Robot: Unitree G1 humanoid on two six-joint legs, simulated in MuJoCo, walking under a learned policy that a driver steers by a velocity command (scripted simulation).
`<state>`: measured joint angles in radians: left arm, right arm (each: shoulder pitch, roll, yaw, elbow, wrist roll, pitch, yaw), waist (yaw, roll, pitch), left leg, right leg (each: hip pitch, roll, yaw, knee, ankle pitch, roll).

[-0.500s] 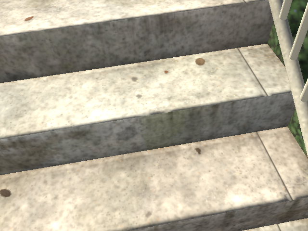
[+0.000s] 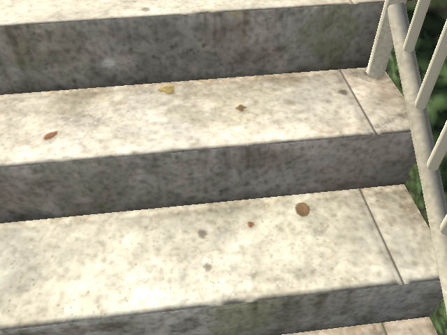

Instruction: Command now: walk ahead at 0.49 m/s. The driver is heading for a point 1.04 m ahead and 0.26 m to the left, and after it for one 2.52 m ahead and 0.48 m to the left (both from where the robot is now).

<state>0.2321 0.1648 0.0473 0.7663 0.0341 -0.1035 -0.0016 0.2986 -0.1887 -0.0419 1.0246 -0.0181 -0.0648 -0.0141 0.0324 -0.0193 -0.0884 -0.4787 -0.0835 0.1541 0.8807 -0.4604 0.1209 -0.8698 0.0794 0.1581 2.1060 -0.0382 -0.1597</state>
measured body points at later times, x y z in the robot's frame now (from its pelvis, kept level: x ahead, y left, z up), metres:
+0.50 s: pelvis +0.27 -0.04 +0.20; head +0.27 -0.03 +0.65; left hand +0.28 +0.21 +0.05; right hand +0.44 -0.25 +0.12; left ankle +0.28 +0.10 -0.24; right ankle +0.28 -0.08 -0.50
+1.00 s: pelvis +0.49 +0.01 +0.38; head +0.51 +0.01 +0.83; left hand +0.64 +0.26 +0.32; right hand +0.64 -0.22 +0.25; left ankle +0.53 +0.06 -0.32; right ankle +0.55 -0.13 -0.11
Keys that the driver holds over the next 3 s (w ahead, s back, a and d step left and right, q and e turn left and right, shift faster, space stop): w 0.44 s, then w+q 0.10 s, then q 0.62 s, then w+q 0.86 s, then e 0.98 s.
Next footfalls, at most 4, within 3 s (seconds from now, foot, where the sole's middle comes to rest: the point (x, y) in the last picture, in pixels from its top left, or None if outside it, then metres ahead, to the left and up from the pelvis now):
0.28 right None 0.32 -0.09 -0.54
0.76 left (216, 258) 0.57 0.07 -0.36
1.46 right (299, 114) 0.86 -0.13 -0.17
2.08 left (133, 106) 0.89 0.29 -0.17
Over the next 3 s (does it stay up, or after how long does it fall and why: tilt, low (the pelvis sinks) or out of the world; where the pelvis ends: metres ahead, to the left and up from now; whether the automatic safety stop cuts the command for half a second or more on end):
stays up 1.16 0.36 0.79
